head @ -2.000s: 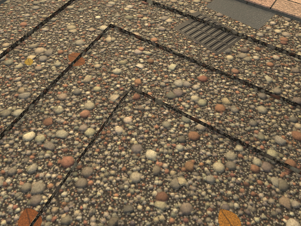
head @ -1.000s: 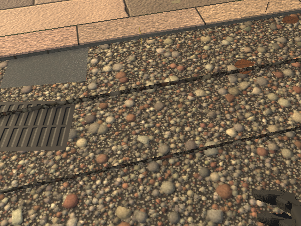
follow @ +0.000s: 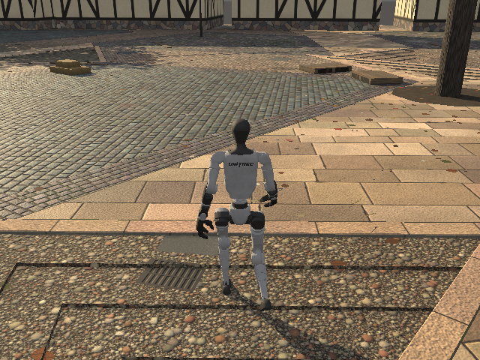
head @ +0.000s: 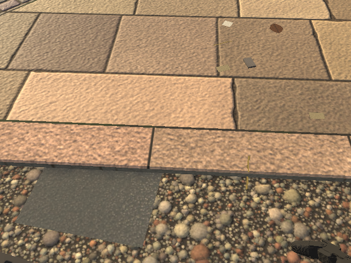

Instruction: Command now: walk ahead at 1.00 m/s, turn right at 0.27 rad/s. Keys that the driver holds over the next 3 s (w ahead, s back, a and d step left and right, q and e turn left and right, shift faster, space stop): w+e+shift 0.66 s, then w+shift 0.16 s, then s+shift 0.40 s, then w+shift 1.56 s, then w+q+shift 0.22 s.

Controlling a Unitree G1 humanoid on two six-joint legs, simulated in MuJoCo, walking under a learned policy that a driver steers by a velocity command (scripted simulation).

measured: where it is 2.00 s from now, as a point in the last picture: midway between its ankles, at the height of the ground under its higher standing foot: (297, 130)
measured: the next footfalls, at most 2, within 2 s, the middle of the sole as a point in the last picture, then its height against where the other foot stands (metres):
right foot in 0.40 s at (233, 241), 0.03 m higher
left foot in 0.82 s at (228, 140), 0.03 m higher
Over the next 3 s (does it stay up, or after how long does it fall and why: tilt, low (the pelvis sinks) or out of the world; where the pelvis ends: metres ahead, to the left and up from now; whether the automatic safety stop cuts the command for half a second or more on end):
stays up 1.75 -1.15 0.08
